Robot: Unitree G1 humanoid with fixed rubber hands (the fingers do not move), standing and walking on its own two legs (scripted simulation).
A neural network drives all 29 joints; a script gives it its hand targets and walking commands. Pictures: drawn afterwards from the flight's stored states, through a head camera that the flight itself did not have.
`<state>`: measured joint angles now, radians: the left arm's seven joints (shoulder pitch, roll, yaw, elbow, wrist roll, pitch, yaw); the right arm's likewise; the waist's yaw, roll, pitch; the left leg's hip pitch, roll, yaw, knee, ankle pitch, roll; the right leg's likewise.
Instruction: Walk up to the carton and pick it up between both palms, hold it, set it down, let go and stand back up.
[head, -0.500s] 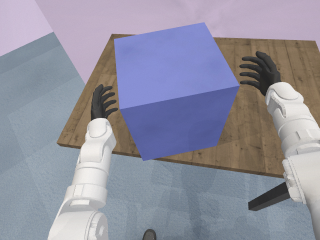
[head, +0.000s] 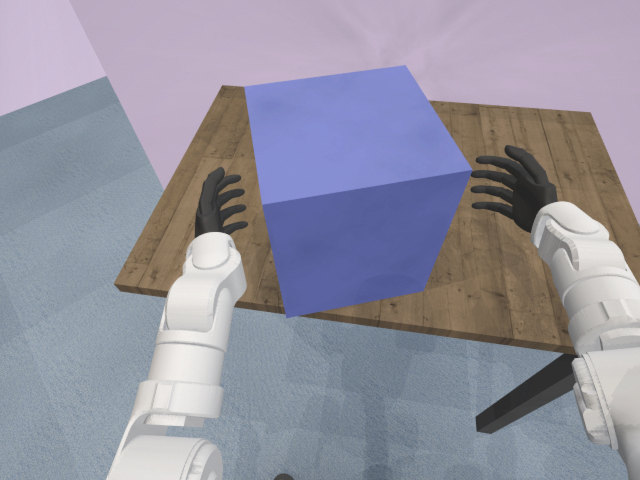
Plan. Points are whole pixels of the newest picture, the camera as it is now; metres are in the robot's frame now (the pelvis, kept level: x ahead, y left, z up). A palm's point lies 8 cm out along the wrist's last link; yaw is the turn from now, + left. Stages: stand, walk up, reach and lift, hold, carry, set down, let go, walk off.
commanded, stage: set down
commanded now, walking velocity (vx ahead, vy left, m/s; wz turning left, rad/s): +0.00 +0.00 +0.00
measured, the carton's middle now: (342, 198) +0.47 +0.07 +0.07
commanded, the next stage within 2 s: none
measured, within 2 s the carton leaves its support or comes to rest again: neither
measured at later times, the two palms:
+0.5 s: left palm (219, 285) +0.30 +0.19 +0.08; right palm (586, 295) +0.39 -0.24 +0.05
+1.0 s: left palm (213, 330) +0.25 +0.18 +0.07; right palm (634, 344) +0.33 -0.27 +0.06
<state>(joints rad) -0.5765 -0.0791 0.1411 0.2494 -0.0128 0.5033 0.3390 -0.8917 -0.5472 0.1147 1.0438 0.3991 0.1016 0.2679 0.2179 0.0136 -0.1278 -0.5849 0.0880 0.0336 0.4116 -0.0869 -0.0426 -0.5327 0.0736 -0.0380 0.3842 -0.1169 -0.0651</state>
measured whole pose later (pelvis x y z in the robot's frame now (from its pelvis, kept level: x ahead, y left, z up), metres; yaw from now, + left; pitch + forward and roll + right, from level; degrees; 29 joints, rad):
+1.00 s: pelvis +0.01 +0.00 +0.01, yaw +2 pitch +4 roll +0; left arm 0.08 -0.13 -0.03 -0.20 0.07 0.36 0.36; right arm -0.25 -0.58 0.05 0.75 0.48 -0.12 0.37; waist 0.06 -0.06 -0.03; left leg -0.34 0.06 -0.02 0.40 -0.13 -0.05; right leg -0.29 0.06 -0.04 0.40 -0.17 -0.07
